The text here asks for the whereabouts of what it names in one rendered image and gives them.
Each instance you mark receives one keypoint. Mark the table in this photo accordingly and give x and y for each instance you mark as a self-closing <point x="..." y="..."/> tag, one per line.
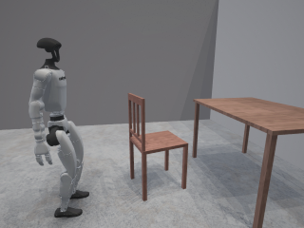
<point x="269" y="117"/>

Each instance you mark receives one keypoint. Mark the chair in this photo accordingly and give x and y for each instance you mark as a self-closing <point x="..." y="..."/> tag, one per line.
<point x="151" y="143"/>

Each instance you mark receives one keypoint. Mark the right robot hand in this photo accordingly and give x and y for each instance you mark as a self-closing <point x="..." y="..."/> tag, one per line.
<point x="42" y="148"/>

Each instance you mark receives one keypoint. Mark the right robot shin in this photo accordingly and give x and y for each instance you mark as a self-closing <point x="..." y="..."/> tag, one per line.
<point x="66" y="187"/>

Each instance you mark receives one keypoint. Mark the robot right forearm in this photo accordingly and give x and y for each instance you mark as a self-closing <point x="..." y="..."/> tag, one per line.
<point x="37" y="121"/>

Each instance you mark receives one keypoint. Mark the robot right upper arm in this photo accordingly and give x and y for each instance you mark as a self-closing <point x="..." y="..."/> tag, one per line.
<point x="41" y="78"/>

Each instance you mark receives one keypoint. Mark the humanoid robot torso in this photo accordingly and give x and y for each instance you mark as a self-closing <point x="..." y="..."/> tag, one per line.
<point x="55" y="100"/>

